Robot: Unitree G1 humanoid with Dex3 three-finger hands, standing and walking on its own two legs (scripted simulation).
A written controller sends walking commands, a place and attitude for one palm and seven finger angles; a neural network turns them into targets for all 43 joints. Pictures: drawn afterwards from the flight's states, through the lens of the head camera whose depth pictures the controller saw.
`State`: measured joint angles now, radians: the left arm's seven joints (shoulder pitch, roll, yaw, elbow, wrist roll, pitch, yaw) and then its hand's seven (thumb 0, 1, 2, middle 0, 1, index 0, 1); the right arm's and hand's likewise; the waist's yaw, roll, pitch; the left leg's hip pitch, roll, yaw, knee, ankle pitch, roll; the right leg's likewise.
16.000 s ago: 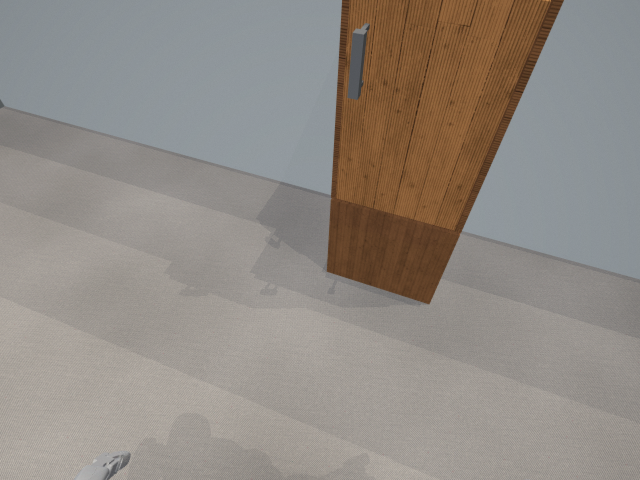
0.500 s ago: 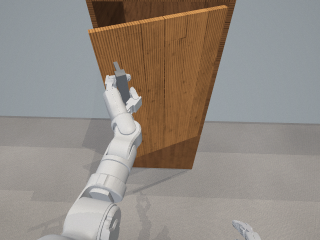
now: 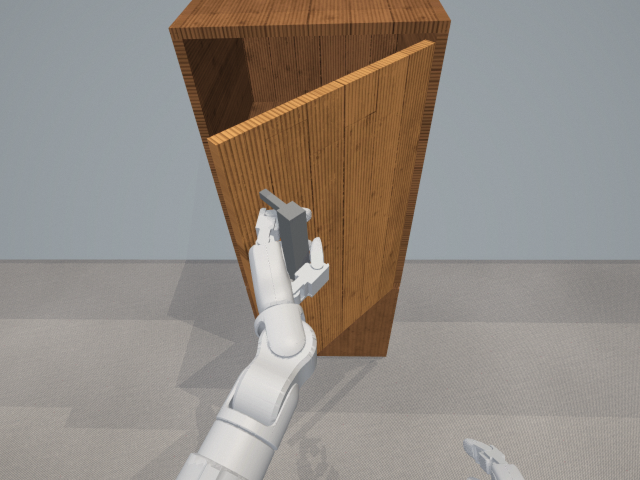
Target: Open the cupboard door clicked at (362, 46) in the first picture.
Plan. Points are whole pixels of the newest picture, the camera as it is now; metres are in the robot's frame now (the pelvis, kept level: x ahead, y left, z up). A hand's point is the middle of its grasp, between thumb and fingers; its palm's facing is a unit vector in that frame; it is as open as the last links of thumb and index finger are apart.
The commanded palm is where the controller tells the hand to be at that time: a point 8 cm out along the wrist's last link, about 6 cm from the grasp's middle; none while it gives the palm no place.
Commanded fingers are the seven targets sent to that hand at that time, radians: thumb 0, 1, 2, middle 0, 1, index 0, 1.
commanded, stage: pull the door open along its arc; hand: left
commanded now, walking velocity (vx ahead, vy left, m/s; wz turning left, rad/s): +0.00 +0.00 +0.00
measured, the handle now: (284, 241) +0.39 +0.06 +0.11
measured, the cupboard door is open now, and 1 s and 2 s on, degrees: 44 45 48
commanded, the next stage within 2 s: open thumb and fingers to let go in 0.08 s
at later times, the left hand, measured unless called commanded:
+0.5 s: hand (318, 268) +0.34 +0.01 +0.11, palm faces +0.31 -0.95 -0.07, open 8.4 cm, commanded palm +0.29 +0.04 +0.11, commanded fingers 0.00 -0.29 0.39 -0.31 -1.22 -0.31 -1.22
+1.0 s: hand (324, 267) +0.34 +0.00 +0.11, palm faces +0.29 -0.96 -0.05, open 15.1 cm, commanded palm +0.30 +0.05 +0.11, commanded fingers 0.00 -0.50 0.30 -0.15 -0.30 -0.15 -0.30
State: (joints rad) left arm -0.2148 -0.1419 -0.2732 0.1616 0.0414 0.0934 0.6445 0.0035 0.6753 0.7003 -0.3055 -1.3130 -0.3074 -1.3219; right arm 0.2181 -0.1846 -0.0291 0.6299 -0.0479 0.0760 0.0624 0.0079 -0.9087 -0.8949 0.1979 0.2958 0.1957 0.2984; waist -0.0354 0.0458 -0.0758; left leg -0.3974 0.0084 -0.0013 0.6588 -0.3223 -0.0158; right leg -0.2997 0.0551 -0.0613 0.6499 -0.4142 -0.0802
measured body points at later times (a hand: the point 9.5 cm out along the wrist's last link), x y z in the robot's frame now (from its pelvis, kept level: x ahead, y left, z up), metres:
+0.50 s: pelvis -0.01 -0.02 +0.00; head +0.00 -0.05 +0.45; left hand +0.32 +0.06 +0.12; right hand +0.17 -0.21 -0.12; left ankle +0.01 +0.13 -0.72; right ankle -0.05 -0.06 -0.72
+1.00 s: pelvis -0.02 -0.01 +0.00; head -0.02 -0.03 +0.45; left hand +0.32 +0.05 +0.12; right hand +0.14 -0.22 -0.11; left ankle +0.01 +0.13 -0.72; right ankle -0.05 -0.06 -0.72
